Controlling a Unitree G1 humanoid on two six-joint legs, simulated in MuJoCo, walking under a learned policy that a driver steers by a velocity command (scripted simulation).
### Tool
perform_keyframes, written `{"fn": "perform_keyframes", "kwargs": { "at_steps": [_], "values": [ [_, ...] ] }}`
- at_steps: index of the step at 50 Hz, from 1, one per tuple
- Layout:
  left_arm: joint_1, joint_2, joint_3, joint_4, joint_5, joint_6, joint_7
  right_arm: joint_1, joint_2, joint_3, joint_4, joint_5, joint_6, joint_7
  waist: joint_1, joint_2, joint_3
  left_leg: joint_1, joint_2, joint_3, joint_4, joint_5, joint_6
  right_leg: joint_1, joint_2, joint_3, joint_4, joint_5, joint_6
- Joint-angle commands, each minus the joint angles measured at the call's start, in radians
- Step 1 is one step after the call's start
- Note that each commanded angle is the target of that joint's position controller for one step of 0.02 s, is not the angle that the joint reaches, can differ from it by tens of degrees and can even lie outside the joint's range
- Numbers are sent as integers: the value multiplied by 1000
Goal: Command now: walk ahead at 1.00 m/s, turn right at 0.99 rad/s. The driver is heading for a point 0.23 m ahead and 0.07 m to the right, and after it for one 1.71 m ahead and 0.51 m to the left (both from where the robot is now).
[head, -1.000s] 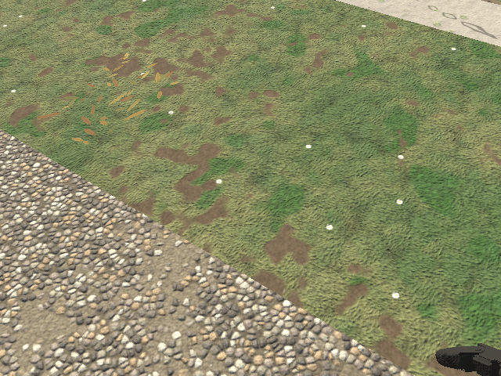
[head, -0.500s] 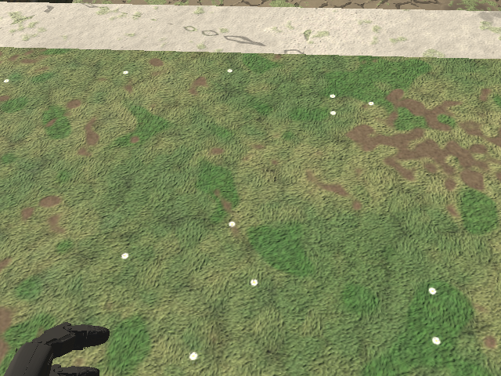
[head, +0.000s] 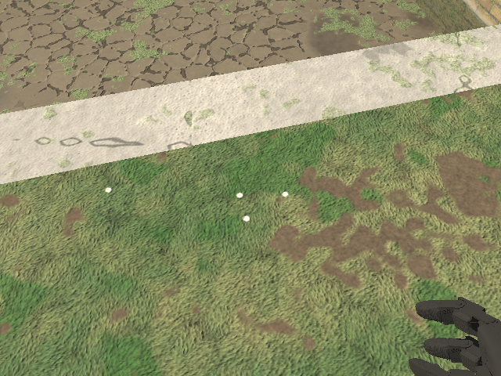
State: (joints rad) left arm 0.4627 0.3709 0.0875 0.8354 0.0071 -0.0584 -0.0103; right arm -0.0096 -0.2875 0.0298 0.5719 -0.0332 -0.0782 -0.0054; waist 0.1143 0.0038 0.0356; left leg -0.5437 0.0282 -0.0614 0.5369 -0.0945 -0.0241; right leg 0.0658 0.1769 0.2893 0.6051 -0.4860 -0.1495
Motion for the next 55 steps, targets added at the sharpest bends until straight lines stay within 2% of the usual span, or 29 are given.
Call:
{"fn": "perform_keyframes", "kwargs": {
  "at_steps": [1,2,4,6,9,13,15,18,20,21,22,23,24,25,27,32,33,36,38,40,42,43,44,45,46,48,50,52,55],
  "values": [
    [-33,-57,-33,-190,-42,-30,-1,501,-350,-128,65,-48,-2,-35,-186,462,-476,1012,473,-813,-250,-673,133,-719,-1,-116,813,-28,43],
    [-85,35,-34,-158,-10,-10,9,363,-261,-129,42,-34,7,-26,-187,270,-339,867,419,-837,-309,-873,162,-829,-102,-151,856,95,28],
    [-205,77,-20,-156,18,14,-14,296,-127,-97,62,-25,11,-18,-180,33,-124,617,328,-472,-281,-548,141,-810,-191,-192,768,204,40],
    [-250,27,-31,-189,32,40,-45,346,-104,-87,129,-17,-4,-17,-151,65,-37,494,273,-254,-309,-336,113,-797,-244,-194,726,209,53],
    [-309,-45,-65,-237,41,46,-60,407,-62,-72,201,1,-42,14,-121,70,11,413,230,-144,-375,-163,135,-820,-234,-148,649,247,58],
    [-468,-7,-86,-313,38,26,-72,392,-132,-84,226,12,-50,21,-84,64,91,328,178,11,-487,37,168,-756,-221,-243,260,409,78],
    [-556,-21,-101,-319,37,12,-86,442,-144,-85,255,26,-46,25,-118,25,113,285,161,33,-566,212,176,-575,-207,-362,113,487,68],
    [-495,17,-87,-293,40,-1,-58,486,-241,-103,289,21,-41,23,-76,64,11,464,182,56,-365,790,167,-399,-137,-371,40,374,47],
    [-147,88,-48,-187,54,-10,-20,458,-268,-109,295,25,-28,13,107,89,-182,369,143,70,109,789,138,11,-138,-320,-29,315,34],
    [5,175,-16,-153,76,-13,6,470,-177,-88,268,23,-29,16,135,-11,-313,159,66,78,461,336,135,255,-363,-94,-43,38,29],
    [6,239,1,-163,94,-18,17,579,-17,-61,225,50,-27,19,18,-241,-458,-112,-35,10,804,-397,133,417,-644,377,-178,-227,-18],
    [-32,184,-3,-166,63,-10,17,473,-120,-84,211,50,-16,15,47,-138,-402,-189,-18,-31,877,-298,146,293,-628,465,-306,-241,-19],
    [-113,102,-21,-149,52,-16,16,391,-124,-90,198,45,-9,17,2,-85,-200,-231,31,-22,825,-189,144,141,-568,266,-310,-110,-12],
    [-157,55,-28,-137,46,-24,11,379,-93,-82,207,39,-3,25,-35,-71,-107,-211,61,-9,779,-151,134,23,-526,137,-332,56,-6],
    [-173,7,-38,-115,33,-36,13,420,-56,-83,230,21,31,41,-104,-113,-56,-133,89,-5,747,-144,109,-115,-476,-52,-379,218,21],
    [-151,-58,-49,-43,7,-75,5,213,3,-71,149,9,74,72,-140,-77,60,-235,102,64,641,7,97,-175,-382,-396,-476,535,74],
    [-152,-41,-46,-40,10,-82,5,172,16,-61,116,10,71,80,-151,-108,79,-214,112,76,565,69,104,-206,-390,-440,-476,620,72],
    [-143,0,-38,-22,11,-83,18,51,-14,-51,79,11,64,102,-144,-28,116,-89,49,196,289,186,148,-190,-350,-566,-521,794,102],
    [-121,67,-25,-20,8,-77,30,80,-47,-59,92,14,60,103,-176,-40,64,42,-39,262,218,195,182,-93,-371,-590,-418,1247,119],
    [-128,140,-5,-36,19,-41,46,264,-102,-77,139,19,61,87,-280,-94,-53,238,-114,278,224,60,215,-29,-404,-579,-125,1569,127],
    [-197,157,4,-65,33,-8,40,630,-194,-131,249,17,65,53,-435,-55,-218,666,-142,168,157,-74,275,-209,-396,-535,463,1343,111],
    [-226,43,-20,-78,36,-14,17,551,-251,-160,250,41,78,28,-356,180,-108,727,-50,-22,81,-107,314,-498,-187,-518,874,284,142],
    [-112,0,-43,-204,17,-35,12,462,-382,-180,189,-2,91,33,-200,321,-284,1016,193,-608,-57,-95,544,-893,-99,-339,1182,-32,192],
    [-198,43,-50,-222,29,-61,19,463,-342,-183,158,11,93,24,-256,91,-323,994,232,-773,-234,-283,537,-969,-153,-198,1139,55,169],
    [-236,55,-53,-218,29,-75,18,442,-273,-168,177,14,88,13,-214,-27,-152,805,215,-720,-295,-308,473,-961,-202,-192,1017,105,159],
    [-240,31,-64,-211,54,-52,28,395,-198,-142,183,16,60,-2,-114,-102,-16,492,124,-540,-267,-107,417,-832,-265,-190,843,100,177],
    [-225,2,-73,-208,71,3,24,378,-150,-120,177,28,34,-4,-62,-94,16,284,49,-418,-278,-38,398,-740,-302,-205,735,73,209],
    [-316,-24,-86,-255,70,17,12,381,-158,-120,162,31,17,-7,-73,-80,45,155,-6,-343,-309,16,389,-695,-317,-249,542,157,225],
    [-444,-81,-112,-310,34,6,10,370,-157,-119,131,37,27,-17,-120,-5,19,74,-100,-252,-243,254,312,-503,-250,-318,247,490,209]
  ]
}}
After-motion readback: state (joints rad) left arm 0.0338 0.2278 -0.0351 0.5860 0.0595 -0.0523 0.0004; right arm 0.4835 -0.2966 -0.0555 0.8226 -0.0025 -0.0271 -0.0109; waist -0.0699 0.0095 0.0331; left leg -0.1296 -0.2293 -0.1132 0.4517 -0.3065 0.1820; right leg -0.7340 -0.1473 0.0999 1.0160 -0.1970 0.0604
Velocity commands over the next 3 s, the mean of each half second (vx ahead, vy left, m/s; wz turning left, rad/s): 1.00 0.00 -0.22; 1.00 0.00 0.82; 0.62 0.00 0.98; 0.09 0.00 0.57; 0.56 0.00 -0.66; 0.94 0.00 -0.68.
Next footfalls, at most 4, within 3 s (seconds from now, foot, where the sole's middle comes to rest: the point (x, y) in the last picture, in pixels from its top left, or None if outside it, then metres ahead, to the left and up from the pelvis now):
0.42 right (343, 346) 0.54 -0.14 -0.75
0.84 left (283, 204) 0.97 0.05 -0.74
1.24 right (289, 113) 1.39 0.06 -0.75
1.64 left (225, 129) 1.28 0.28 -0.75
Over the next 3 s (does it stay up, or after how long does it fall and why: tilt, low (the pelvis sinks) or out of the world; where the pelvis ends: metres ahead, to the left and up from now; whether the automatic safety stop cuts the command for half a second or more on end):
stays up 1.39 0.12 -0.01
